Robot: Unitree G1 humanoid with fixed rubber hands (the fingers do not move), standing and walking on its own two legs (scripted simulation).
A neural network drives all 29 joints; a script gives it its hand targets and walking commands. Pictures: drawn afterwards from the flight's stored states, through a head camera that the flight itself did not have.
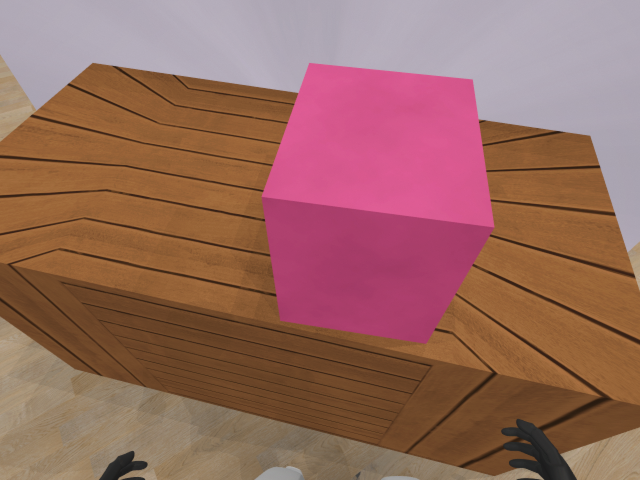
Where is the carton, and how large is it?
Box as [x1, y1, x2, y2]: [262, 63, 494, 343]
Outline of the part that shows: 309,63 262,194 262,203 280,320 426,343 494,227 472,79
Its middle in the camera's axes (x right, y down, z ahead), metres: +0.07 -0.04 +0.56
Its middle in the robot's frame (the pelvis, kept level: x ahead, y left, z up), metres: +0.45 -0.06 +0.06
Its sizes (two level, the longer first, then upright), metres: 0.261 0.223 0.274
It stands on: a pedestal, 0.67 m high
